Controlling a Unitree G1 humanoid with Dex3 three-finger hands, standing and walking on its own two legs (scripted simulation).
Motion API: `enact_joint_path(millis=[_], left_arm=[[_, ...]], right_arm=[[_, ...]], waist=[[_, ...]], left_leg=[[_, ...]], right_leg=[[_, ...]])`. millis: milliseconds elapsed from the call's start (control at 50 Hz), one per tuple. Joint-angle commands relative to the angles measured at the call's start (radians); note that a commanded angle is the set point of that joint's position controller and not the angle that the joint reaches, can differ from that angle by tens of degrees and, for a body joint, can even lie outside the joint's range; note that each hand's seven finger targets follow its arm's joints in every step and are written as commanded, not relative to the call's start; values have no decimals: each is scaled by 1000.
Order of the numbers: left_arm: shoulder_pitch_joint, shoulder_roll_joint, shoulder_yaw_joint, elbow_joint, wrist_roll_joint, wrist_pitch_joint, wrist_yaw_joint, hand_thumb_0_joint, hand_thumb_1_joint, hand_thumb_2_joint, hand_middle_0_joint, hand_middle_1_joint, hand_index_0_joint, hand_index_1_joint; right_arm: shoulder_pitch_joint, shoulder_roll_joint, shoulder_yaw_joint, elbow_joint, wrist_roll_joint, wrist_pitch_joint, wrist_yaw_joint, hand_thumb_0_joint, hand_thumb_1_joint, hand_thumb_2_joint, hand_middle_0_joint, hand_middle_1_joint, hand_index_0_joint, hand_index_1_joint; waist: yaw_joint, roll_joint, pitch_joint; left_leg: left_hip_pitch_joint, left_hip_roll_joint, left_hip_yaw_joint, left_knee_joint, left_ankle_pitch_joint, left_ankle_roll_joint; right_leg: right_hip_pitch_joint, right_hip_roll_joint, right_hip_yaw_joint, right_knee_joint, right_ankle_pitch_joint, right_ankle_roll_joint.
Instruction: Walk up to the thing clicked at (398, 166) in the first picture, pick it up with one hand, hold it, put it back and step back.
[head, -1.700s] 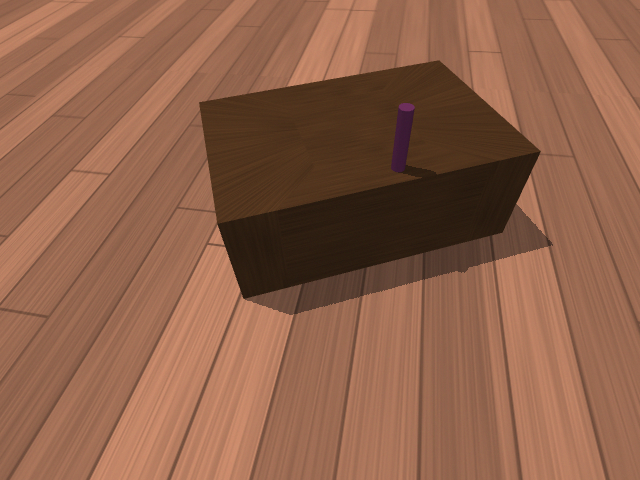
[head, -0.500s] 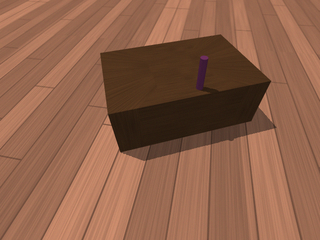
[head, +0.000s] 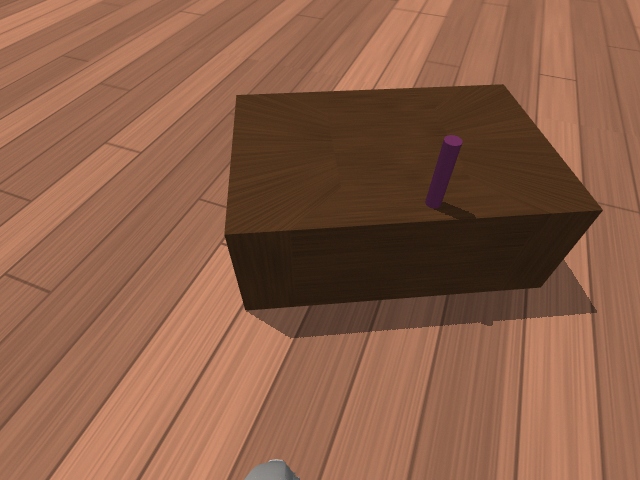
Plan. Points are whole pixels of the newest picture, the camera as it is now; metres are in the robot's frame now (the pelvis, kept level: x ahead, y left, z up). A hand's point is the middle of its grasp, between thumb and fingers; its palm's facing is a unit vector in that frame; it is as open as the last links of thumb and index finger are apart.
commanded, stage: walk up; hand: right
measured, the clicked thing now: (442, 174) +0.93 -0.25 -0.23
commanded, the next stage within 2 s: none
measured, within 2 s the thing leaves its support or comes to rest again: neither
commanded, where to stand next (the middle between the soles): +0.52 -0.09 m, yaw +6 degrees
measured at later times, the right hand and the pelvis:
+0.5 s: hand (592, 426) +0.26 -0.37 -0.16, palm faces -0.08 +0.92 -0.39, open 7.4 cm; pelvis +0.18 -0.09 -0.02, yaw +3 degrees
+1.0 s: hand (562, 298) +0.45 -0.37 -0.11, palm faces -0.11 +0.90 -0.43, open 7.4 cm; pelvis +0.35 -0.11 +0.00, yaw +5 degrees
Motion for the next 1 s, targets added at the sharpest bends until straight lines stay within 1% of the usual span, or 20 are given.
enact_joint_path(millis=[0,20,40,140,240,300,340,360,380,400,480,540,640,720,740,760,780,800,880,980], left_arm=[[-3,172,36,-122,-7,-23,23,0,900,900,-200,-300,-200,-300],[23,105,26,-141,-12,-22,24,0,900,900,-200,-300,-200,-300],[-1,226,59,-130,-9,-12,39,0,900,900,-200,-300,-200,-300],[46,219,62,-71,-12,-7,22,0,900,900,-200,-300,-200,-300],[-26,192,68,-93,-4,-9,-11,0,900,900,-200,-300,-200,-300],[75,209,88,-53,0,-15,-13,0,900,900,-200,-300,-200,-300],[166,253,116,-31,8,-26,-1,0,900,900,-200,-300,-200,-300],[258,322,133,-26,19,-39,13,0,900,900,-200,-300,-200,-300],[192,367,122,-75,10,-48,20,0,900,900,-200,-300,-200,-300],[75,377,115,-110,-6,-49,25,0,900,900,-200,-300,-200,-300],[-14,274,84,-102,-20,-55,41,0,900,900,-200,-300,-200,-300],[9,267,79,-107,-16,-59,41,0,900,900,-200,-300,-200,-300],[47,257,69,-121,-16,-56,39,0,900,900,-200,-300,-200,-300],[7,234,45,-150,-20,-37,38,0,900,900,-200,-300,-200,-300],[35,190,26,-155,-23,-36,41,0,900,900,-200,-300,-200,-300],[57,116,9,-173,-27,-35,39,0,900,900,-200,-300,-200,-300],[74,185,32,-157,-27,-21,48,0,900,900,-200,-300,-200,-300],[40,261,43,-141,-22,-12,55,0,900,900,-200,-300,-200,-300],[92,220,45,-81,-26,-8,43,0,900,900,-200,-300,-200,-300],[7,179,45,-88,-17,-8,16,0,900,900,-200,-300,-200,-300]], right_arm=[[198,-242,-82,-45,-3,-47,-35,0,-900,-900,200,300,200,300],[263,-351,-108,-61,-21,-51,-51,0,-900,-900,200,300,200,300],[232,-379,-113,-98,12,-51,-53,0,-900,-900,200,300,200,300],[64,-271,-63,-141,22,-56,-54,0,-900,-900,200,300,200,300],[39,-307,-70,-166,9,-64,-44,0,-900,-900,200,300,200,300],[-48,-299,-67,-181,11,-51,-39,0,-900,-900,200,300,200,300],[-6,-218,-41,-174,-4,-36,-43,0,-900,-900,200,300,200,300],[-27,-133,-15,-187,3,-35,-44,0,-900,-900,200,300,200,300],[-37,-162,-19,-202,15,-34,-54,0,-900,-900,200,300,200,300],[-29,-229,-35,-174,13,-34,-64,0,-900,-900,200,300,200,300],[98,-231,-36,-70,26,-36,-42,0,-900,-900,200,300,200,300],[58,-201,-32,-86,13,-33,-23,0,-900,-900,200,300,200,300],[-22,-163,-23,-129,11,-35,-13,0,-900,-900,200,300,200,300],[99,-175,-39,-98,11,-50,-27,0,-900,-900,200,300,200,300],[187,-221,-58,-76,8,-56,-39,0,-900,-900,200,300,200,300],[265,-322,-87,-84,-12,-59,-52,0,-900,-900,200,300,200,300],[239,-364,-93,-124,11,-58,-59,0,-900,-900,200,300,200,300],[197,-353,-95,-126,37,-53,-57,0,-900,-900,200,300,200,300],[88,-266,-51,-142,27,-62,-59,0,-900,-900,200,300,200,300],[60,-278,-54,-158,9,-60,-45,0,-900,-900,200,300,200,300]], waist=[[-133,179,-128],[-145,373,-170],[-153,192,-178],[-56,137,-10],[-61,195,10],[22,147,-39],[68,-62,-70],[128,-336,-41],[99,-340,-4],[46,-215,68],[-25,-172,39],[-13,-158,33],[17,-125,-22],[-79,-15,-78],[-121,99,-147],[-149,298,-191],[-135,190,-180],[-128,72,-121],[-55,130,-14],[-72,197,19]], left_leg=[[529,-13,-48,-152,-83,76],[652,279,-548,-248,-247,185],[531,390,-814,-390,-455,293],[210,224,-303,-327,-103,224],[53,185,-191,-340,-256,211],[-94,140,-129,-228,-398,161],[-218,51,-58,69,-456,118],[-322,-71,30,464,-363,70],[-413,-132,-63,610,-338,34],[-379,-49,-159,640,-272,35],[-220,9,-116,465,-101,24],[-159,6,-66,274,-116,6],[-69,-24,22,66,-2,20],[293,-76,70,-95,61,41],[471,-43,-16,-137,-16,82],[617,206,-420,-200,-131,167],[548,382,-751,-348,-297,268],[448,391,-703,-348,-265,301],[223,229,-274,-320,59,210],[124,180,-158,-343,-66,230]], right_leg=[[-364,-116,36,339,251,-100],[-625,15,6,623,-146,-38],[-621,-9,170,708,-227,-38],[-503,-132,185,571,-27,0],[-351,-113,110,281,70,8],[-108,-63,31,214,149,-4],[69,-27,45,158,-6,-15],[55,-210,387,-87,-330,-65],[-37,-409,802,-322,-444,-179],[-144,-441,827,-348,-483,-219],[-182,-294,402,-251,-156,-186],[-175,-292,285,-224,38,-219],[-86,-260,181,-153,212,-186],[-232,-229,95,81,339,-142],[-323,-163,30,305,367,-101],[-564,-50,16,582,61,-42],[-642,-11,115,685,-160,-30],[-636,-59,199,746,-134,-33],[-523,-119,186,614,12,-8],[-437,-122,110,358,75,18]])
